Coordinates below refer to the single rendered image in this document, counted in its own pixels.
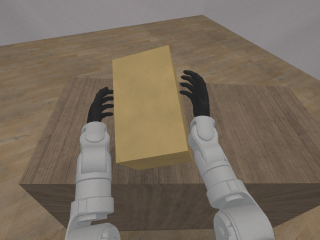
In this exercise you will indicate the robot left upper arm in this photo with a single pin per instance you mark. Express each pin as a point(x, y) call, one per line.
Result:
point(103, 231)

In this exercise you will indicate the carton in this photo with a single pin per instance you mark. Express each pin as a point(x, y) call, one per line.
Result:
point(149, 121)

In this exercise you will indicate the robot right forearm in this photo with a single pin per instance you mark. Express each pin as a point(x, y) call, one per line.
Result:
point(224, 190)

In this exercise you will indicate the robot left forearm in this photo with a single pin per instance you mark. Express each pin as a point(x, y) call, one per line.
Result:
point(93, 201)

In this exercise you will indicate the right robot hand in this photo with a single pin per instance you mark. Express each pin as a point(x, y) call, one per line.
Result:
point(199, 96)

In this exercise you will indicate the pedestal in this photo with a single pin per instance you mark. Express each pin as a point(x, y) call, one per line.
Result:
point(269, 138)

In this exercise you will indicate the robot right upper arm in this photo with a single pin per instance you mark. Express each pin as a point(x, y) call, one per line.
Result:
point(242, 222)

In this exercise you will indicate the left robot hand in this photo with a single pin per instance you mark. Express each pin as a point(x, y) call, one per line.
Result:
point(95, 112)

